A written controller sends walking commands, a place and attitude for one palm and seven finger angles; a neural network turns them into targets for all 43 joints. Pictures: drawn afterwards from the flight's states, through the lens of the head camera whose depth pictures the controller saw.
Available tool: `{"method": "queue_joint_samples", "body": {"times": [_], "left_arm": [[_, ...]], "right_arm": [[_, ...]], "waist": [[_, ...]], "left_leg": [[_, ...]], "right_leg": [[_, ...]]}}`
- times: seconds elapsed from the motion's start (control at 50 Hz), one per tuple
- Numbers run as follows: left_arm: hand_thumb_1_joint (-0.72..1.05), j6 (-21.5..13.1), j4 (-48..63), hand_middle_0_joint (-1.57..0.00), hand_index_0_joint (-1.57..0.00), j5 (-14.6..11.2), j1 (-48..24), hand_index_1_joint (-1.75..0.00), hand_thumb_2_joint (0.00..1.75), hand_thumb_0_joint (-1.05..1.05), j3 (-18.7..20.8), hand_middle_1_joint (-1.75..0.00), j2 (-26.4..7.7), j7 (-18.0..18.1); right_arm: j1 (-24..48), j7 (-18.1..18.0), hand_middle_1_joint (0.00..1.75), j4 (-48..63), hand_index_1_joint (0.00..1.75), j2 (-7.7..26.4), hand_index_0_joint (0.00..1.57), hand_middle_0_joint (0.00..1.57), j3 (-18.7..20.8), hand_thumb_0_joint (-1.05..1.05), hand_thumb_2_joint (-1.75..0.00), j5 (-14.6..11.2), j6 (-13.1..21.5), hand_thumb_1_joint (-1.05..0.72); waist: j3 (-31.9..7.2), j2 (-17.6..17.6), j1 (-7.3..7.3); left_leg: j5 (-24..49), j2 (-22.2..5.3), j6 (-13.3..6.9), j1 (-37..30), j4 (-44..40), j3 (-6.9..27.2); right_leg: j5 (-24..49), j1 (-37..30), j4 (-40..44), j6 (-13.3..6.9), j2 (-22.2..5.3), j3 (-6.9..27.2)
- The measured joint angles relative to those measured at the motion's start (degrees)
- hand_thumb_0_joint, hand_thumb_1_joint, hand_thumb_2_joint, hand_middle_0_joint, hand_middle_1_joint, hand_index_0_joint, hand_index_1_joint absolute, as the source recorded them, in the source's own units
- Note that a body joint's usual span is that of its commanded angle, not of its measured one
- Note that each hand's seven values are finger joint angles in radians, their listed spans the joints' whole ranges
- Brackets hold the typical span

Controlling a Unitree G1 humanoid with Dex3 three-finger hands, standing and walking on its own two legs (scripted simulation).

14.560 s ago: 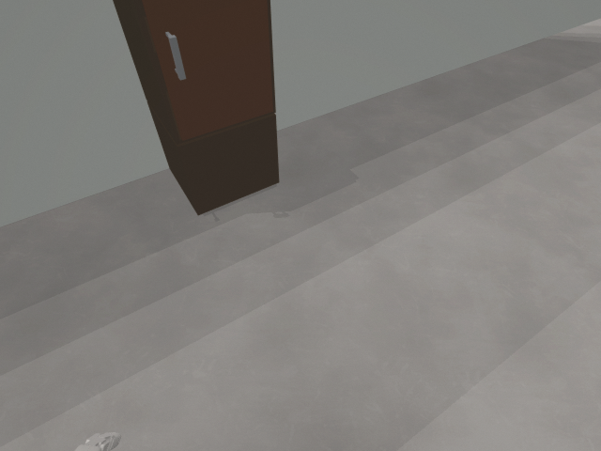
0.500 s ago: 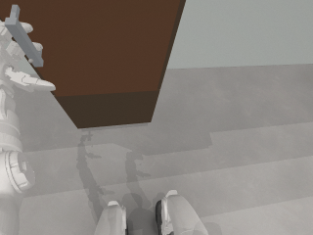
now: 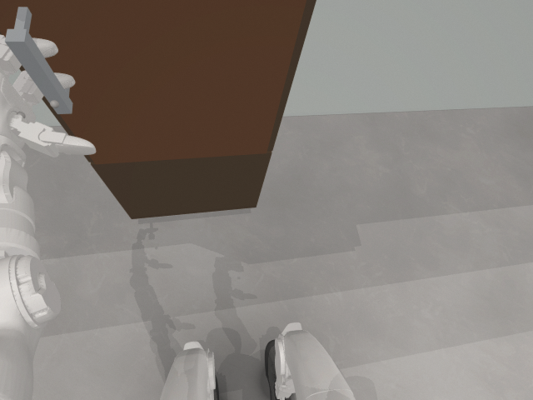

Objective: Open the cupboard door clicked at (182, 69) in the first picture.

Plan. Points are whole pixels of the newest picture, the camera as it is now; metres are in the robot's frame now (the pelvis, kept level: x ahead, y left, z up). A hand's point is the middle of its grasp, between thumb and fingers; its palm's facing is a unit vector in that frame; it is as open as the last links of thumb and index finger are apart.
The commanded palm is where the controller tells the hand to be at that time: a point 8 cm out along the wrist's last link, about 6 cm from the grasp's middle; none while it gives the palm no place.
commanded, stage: close the thumb around the handle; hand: left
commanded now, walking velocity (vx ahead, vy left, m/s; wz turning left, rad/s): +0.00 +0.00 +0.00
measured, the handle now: (45, 65) +0.57 +0.26 +0.06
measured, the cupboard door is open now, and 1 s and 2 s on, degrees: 0 1 44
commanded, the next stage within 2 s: pull the door open along its arc in 0.78 s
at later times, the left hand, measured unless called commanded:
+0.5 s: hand (58, 102) +0.51 +0.24 +0.06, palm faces +0.04 -1.00 -0.02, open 9.1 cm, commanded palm +0.49 +0.27 +0.05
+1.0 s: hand (61, 103) +0.51 +0.24 +0.06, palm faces +0.05 -1.00 -0.01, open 5.8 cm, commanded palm +0.47 +0.27 +0.05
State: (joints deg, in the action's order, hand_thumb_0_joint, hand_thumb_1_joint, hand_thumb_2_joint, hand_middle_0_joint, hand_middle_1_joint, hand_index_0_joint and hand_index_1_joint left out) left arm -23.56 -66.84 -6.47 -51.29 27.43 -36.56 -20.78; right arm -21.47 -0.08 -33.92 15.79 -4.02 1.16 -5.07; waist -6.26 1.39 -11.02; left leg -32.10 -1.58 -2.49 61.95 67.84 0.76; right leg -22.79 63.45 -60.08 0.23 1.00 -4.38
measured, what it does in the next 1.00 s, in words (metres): stands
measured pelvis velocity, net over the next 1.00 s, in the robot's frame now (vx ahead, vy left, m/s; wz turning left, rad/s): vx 0.00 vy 0.00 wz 0.00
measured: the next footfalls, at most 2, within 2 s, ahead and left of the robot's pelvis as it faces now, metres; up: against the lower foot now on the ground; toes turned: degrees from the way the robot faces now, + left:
none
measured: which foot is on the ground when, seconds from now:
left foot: down 0.00-1.00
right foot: down 0.00-1.00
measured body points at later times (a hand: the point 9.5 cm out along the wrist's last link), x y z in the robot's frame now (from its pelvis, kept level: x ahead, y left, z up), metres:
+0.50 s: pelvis +0.00 +0.00 +0.00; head +0.16 +0.04 +0.42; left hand +0.50 +0.29 +0.06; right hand +0.01 -0.26 -0.10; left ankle -0.01 +0.09 -0.65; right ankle +0.05 -0.13 -0.65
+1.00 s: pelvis +0.00 +0.00 +0.00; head +0.16 +0.03 +0.42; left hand +0.50 +0.29 +0.06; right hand +0.01 -0.27 -0.10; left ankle -0.01 +0.09 -0.65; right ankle +0.05 -0.13 -0.65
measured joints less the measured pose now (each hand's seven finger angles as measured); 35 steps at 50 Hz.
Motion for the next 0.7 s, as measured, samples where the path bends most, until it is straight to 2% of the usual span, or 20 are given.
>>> {"method": "queue_joint_samples", "body": {"times": [0.16, 0.26, 0.7], "left_arm": [[-0.48, -0.3, 0.59, -0.3, -0.3, 0.07, 0.11, -1.2, 0.31, -0.01, -0.82, -1.2, 1.33, 0.87], [-0.36, -0.32, 0.15, -0.31, -0.31, 0.47, 0.16, -1.21, 0.36, -0.01, -0.87, -1.21, 1.51, 1.44], [0.71, -0.2, 0.13, -0.35, -0.37, 0.26, -0.06, -1.32, 0.82, 0.01, -0.74, -1.31, 0.88, 1.75]], "right_arm": [[-0.17, 0.23, 0.3, -0.26, 0.3, -0.23, 0.2, 0.21, 0.17, 0.0, -0.9, 0.17, -0.18, -0.9], [-0.13, 0.31, 0.3, -0.05, 0.3, -0.33, 0.2, 0.21, 0.1, 0.0, -0.9, 0.22, -0.24, -0.9], [-0.24, 0.27, 0.3, -0.21, 0.3, -0.09, 0.2, 0.21, 0.18, 0.0, -0.9, 0.25, -0.27, -0.91]], "waist": [[-0.12, 0.12, 0.25], [-0.17, 0.17, 0.1], [-0.06, 0.16, 0.09]], "left_leg": [[0.06, 0.17, -0.15, -0.41, -0.26, 0.01], [0.07, 0.17, -0.19, -0.63, -0.33, -0.04], [0.06, 0.01, 0.07, -0.44, -0.32, 0.05]], "right_leg": [[0.06, -0.52, 0.37, 0.2, -0.14, 0.02], [0.1, -0.72, 0.45, 0.22, -0.13, 0.07], [0.03, -0.4, 0.26, -0.04, 0.06, 0.03]]}}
